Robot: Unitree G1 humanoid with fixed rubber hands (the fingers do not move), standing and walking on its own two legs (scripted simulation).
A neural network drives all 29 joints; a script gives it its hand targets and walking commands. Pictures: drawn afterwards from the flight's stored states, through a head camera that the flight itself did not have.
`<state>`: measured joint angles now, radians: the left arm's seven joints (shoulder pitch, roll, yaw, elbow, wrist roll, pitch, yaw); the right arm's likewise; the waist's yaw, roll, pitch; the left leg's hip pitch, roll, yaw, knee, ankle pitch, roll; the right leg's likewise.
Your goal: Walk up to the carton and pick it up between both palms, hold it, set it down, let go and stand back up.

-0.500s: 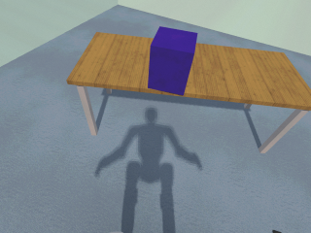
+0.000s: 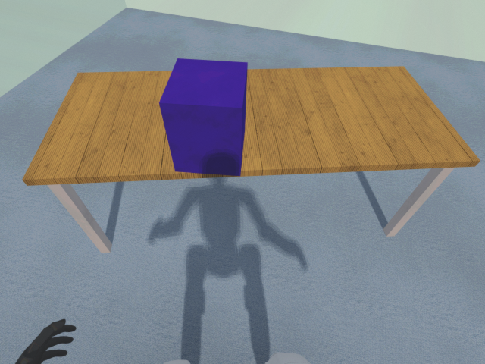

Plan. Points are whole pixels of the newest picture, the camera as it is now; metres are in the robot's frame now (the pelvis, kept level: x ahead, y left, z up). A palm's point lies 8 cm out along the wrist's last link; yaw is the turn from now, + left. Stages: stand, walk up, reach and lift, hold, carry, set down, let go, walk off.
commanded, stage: walk up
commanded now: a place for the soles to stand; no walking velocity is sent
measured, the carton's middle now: (209, 119) +0.75 +0.07 -0.08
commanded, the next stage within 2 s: none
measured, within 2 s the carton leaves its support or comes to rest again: neither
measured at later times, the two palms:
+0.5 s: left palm out of the picture +0.11 +0.33 -0.11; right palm (410, 326) +0.19 -0.31 -0.09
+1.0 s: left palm out of the picture +0.12 +0.35 -0.08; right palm out of the picture +0.11 -0.29 -0.09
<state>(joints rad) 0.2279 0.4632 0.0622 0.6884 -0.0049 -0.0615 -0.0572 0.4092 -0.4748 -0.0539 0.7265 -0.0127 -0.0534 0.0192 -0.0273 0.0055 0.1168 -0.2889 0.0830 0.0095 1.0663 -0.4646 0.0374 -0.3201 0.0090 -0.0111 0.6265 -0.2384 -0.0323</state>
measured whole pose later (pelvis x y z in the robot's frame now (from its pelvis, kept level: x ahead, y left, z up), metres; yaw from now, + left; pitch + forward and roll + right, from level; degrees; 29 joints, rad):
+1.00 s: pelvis +0.03 +0.02 +0.01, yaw +1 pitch -2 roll -1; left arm 0.17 0.44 0.02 0.95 0.02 -0.04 0.00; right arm 0.18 -0.40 -0.02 0.96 -0.01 -0.01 0.03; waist -0.01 0.00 0.03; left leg -0.30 0.00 -0.02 0.51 -0.18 0.00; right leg -0.24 -0.01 0.00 0.51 -0.25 0.00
